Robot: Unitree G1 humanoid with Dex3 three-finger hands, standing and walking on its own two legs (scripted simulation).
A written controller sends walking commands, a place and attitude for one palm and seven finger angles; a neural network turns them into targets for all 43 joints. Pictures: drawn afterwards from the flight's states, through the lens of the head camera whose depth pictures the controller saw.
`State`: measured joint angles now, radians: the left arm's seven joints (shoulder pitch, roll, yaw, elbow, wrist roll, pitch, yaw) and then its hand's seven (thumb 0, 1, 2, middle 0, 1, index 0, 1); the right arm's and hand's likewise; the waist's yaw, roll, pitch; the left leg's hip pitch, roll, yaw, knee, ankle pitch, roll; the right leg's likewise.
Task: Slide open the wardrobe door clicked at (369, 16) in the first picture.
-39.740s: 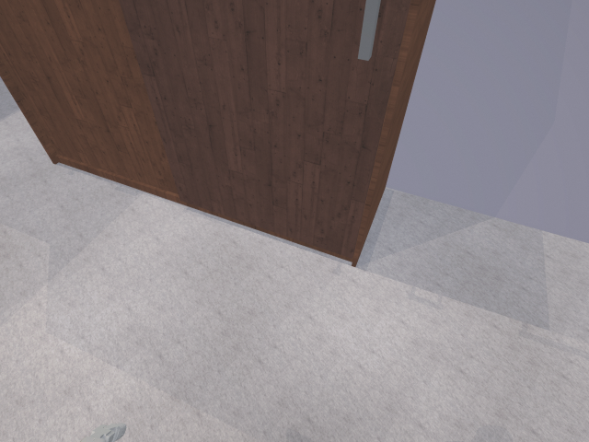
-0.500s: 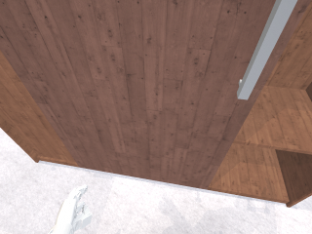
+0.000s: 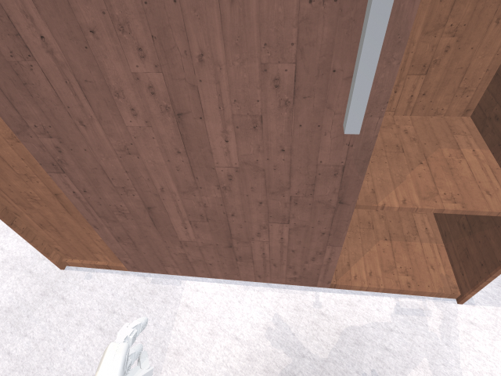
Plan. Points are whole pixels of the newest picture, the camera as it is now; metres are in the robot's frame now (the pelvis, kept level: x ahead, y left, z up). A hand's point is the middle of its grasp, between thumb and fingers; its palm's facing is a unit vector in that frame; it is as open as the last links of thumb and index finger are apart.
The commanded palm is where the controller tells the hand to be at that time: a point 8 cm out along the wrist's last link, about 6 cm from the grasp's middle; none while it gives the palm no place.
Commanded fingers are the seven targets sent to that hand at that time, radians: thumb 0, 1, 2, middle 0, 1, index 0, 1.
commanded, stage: step back with the hand held close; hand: right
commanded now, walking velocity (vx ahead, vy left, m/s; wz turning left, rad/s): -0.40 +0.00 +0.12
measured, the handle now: (367, 43) +0.54 -0.17 +0.26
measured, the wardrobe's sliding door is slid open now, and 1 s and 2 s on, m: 0.50 0.50 0.50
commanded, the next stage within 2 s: stop stepping back and stand still in 0.20 s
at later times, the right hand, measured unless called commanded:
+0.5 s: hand out of the picture +0.11 -0.26 +0.15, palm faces +0.41 +0.81 -0.42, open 7.4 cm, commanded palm +0.06 -0.28 +0.18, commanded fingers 0.00 -0.90 -0.90 0.20 0.30 0.20 0.30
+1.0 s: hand out of the picture +0.03 -0.30 +0.14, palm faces +0.46 +0.83 -0.32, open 7.4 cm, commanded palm -0.02 -0.33 +0.18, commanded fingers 0.00 -0.90 -0.90 0.20 0.30 0.20 0.30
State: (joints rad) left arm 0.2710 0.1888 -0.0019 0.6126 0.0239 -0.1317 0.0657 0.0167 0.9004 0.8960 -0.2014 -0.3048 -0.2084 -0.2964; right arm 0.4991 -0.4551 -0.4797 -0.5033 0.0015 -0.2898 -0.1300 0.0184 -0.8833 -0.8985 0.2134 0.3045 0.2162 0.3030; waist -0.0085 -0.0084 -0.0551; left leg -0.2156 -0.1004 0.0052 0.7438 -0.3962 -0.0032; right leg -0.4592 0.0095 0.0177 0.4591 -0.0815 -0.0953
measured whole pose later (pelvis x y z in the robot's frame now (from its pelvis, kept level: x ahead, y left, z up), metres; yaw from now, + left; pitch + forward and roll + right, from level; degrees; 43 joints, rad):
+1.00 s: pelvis -0.18 -0.03 -0.01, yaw +3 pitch -1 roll +0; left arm 0.31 0.25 0.01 0.70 0.01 -0.13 0.08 0.02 0.90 0.90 -0.20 -0.31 -0.21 -0.30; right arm 0.43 -0.32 -0.36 -0.30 0.02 -0.18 -0.15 0.02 -0.89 -0.90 0.21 0.30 0.21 0.30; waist -0.03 0.01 -0.08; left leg -0.15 0.04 0.06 0.51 -0.34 -0.01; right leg -0.34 -0.04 -0.03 0.62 -0.30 -0.03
